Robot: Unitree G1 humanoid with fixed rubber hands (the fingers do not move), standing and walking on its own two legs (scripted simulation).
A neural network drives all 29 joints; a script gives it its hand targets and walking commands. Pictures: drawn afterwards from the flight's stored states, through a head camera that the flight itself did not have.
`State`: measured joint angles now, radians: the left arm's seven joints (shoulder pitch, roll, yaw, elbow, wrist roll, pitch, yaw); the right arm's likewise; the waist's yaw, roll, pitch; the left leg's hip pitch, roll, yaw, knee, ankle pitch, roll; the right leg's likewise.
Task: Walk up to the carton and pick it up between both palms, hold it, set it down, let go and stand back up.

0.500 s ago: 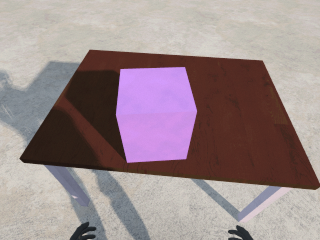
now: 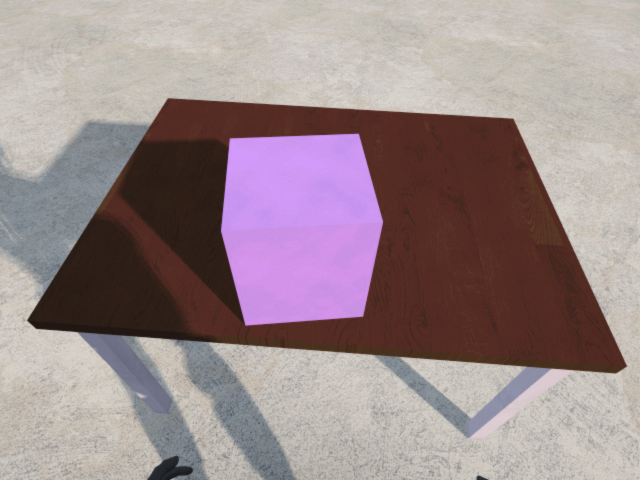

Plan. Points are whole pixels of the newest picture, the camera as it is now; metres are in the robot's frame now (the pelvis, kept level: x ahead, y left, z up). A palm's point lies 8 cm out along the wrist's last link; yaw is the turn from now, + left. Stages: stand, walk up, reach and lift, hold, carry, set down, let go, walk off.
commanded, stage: stand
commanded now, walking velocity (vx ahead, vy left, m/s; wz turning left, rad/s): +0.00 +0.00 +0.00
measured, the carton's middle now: (300, 232) +0.50 +0.05 -0.02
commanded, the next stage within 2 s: none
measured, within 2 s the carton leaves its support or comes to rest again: neither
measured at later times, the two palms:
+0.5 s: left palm out of the picture +0.08 +0.24 -0.12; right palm out of the picture +0.07 -0.22 -0.12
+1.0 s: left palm out of the picture +0.01 +0.24 -0.13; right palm out of the picture +0.01 -0.21 -0.13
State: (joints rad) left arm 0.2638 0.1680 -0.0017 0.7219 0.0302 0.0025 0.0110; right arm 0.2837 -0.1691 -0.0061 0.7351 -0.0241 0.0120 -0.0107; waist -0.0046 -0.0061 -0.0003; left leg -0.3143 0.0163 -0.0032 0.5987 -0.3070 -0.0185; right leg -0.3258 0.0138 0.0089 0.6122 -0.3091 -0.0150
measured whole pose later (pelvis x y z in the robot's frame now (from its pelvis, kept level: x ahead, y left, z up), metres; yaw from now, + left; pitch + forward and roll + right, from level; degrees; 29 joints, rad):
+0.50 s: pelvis +0.01 +0.01 +0.00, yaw +0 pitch +1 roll +0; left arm 0.28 0.17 0.02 0.83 0.02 0.00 0.02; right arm 0.29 -0.16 -0.03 0.83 -0.02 0.00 -0.02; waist 0.00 0.00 0.01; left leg -0.27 0.01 0.00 0.56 -0.30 -0.01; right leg -0.27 0.01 0.01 0.57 -0.30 0.00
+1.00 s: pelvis +0.00 +0.01 +0.01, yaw +0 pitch -1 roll +0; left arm 0.32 0.16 0.03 0.99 0.02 0.00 0.03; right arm 0.31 -0.15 -0.03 1.00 -0.02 0.00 -0.03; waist 0.00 0.01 0.04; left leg -0.21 0.01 0.00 0.47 -0.25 0.00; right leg -0.22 0.01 0.02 0.47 -0.24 0.00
